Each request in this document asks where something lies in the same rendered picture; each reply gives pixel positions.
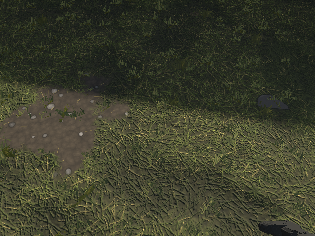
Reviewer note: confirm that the right robot hand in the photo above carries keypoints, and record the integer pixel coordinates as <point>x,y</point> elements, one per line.
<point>283,228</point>

